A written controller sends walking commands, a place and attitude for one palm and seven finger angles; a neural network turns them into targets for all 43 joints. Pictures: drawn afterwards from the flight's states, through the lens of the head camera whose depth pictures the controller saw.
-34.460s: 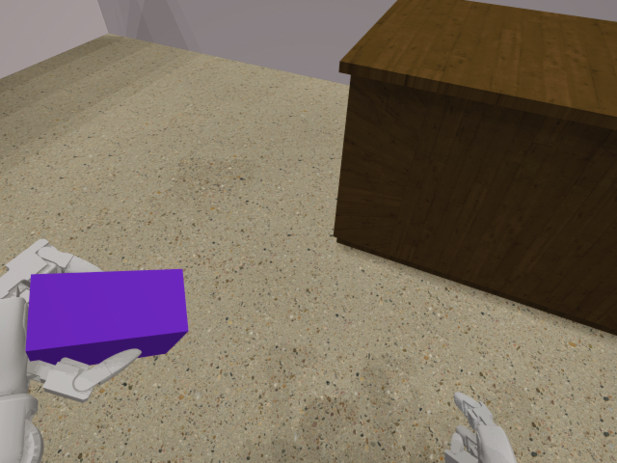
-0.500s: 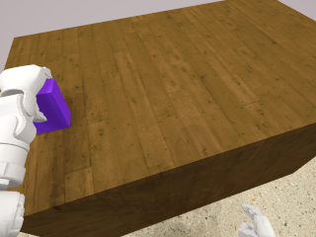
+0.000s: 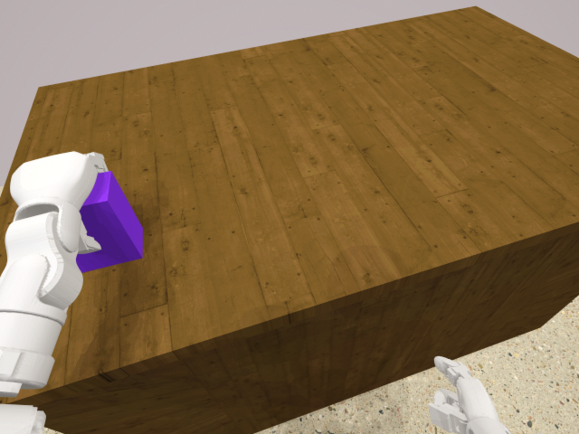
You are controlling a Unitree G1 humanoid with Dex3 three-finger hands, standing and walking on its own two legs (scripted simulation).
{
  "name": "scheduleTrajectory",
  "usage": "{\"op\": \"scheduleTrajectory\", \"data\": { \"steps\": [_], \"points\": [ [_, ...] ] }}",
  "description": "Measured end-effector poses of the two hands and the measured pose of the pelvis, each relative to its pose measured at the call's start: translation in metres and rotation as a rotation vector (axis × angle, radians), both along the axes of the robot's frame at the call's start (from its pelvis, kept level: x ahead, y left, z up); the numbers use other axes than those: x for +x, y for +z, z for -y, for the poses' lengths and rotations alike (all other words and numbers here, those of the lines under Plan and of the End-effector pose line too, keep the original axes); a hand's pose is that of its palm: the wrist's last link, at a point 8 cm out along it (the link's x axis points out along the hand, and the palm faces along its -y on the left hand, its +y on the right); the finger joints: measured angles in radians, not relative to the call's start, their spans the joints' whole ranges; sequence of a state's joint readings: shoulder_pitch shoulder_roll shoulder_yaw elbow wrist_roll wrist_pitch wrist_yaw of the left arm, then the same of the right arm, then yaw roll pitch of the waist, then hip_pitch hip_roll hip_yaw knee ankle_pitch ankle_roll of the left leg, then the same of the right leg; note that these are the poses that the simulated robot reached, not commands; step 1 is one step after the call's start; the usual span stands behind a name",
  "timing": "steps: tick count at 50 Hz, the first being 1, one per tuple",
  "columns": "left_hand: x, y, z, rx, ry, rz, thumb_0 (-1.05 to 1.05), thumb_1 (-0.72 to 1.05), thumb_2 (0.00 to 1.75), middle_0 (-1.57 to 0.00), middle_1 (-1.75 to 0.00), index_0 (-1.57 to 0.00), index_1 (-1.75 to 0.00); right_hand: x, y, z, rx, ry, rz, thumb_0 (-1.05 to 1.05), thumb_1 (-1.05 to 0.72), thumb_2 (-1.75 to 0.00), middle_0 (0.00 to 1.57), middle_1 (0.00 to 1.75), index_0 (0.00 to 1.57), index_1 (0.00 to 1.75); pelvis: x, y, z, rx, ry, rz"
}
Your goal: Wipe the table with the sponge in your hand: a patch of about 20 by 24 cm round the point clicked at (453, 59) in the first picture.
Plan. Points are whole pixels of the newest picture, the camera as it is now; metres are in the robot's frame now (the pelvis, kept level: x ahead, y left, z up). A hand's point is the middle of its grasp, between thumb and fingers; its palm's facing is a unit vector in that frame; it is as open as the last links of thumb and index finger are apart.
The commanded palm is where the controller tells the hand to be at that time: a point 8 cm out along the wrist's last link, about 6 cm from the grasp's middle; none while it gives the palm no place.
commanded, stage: wipe back along the first lane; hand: left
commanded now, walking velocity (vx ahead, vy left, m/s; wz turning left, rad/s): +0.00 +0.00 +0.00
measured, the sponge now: (94, 234) +0.33 +0.34 +0.09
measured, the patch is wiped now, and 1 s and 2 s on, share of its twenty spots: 1.00 1.00 1.00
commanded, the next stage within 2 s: lift the sponge slowly off the table in 1.04 s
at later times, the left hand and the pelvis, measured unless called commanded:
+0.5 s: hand (74, 233) +0.30 +0.32 +0.14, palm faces +0.04 -0.02 -1.00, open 10.1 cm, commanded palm +0.25 +0.31 +0.18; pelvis +0.01 -0.01 +0.00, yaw -1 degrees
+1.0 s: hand (69, 266) +0.25 +0.30 +0.14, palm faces +0.13 -0.06 -0.99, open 10.1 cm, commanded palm +0.19 +0.28 +0.17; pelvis +0.00 +0.00 +0.00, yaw -1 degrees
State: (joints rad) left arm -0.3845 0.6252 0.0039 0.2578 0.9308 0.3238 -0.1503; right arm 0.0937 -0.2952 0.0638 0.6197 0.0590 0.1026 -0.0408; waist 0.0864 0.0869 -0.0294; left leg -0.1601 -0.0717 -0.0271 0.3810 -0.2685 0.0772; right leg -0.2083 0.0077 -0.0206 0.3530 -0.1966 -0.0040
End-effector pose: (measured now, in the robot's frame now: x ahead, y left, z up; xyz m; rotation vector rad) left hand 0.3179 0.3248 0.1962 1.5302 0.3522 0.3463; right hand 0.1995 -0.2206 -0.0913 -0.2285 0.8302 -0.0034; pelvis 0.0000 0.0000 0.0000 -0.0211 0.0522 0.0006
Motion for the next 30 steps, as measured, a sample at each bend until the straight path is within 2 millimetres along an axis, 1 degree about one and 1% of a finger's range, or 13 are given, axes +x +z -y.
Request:
{"op": "scheduleTrajectory", "data": {
  "steps": [8,17,24,30],
  "points": [
    [-0.017,-0.001,0.004,-0.003,0.007,0.019,0.0,-0.5,1.06,-0.7,-1.34,-0.73,-1.35,0.003,0.002,0.013,-0.015,-0.004,0.007,0.01,-0.9,-0.9,0.2,0.3,0.2,0.3,0.0,-0.001,0.008,0.002,-0.003,0.011],
    [-0.026,-0.002,0.008,-0.005,0.021,0.022,0.0,-0.5,1.06,-0.69,-1.35,-0.72,-1.36,0.003,0.0,0.023,-0.016,-0.019,0.012,0.02,-0.9,-0.9,0.2,0.3,0.2,0.3,0.002,-0.002,0.014,0.003,-0.008,0.013],
    [-0.038,-0.002,0.013,-0.011,0.012,0.036,0.0,-0.49,1.06,-0.68,-1.35,-0.72,-1.36,0.005,-0.001,0.024,-0.006,-0.023,0.02,0.02,-0.9,-0.9,0.2,0.3,0.2,0.3,0.005,-0.003,0.015,0.002,-0.013,0.016],
    [-0.049,-0.003,0.018,-0.01,0.006,0.051,0.0,-0.49,1.06,-0.68,-1.35,-0.71,-1.36,0.011,0.0,0.018,0.003,-0.012,0.032,0.02,-0.9,-0.9,0.2,0.3,0.2,0.3,0.006,-0.004,0.013,0.001,-0.011,0.019]
  ]
}}
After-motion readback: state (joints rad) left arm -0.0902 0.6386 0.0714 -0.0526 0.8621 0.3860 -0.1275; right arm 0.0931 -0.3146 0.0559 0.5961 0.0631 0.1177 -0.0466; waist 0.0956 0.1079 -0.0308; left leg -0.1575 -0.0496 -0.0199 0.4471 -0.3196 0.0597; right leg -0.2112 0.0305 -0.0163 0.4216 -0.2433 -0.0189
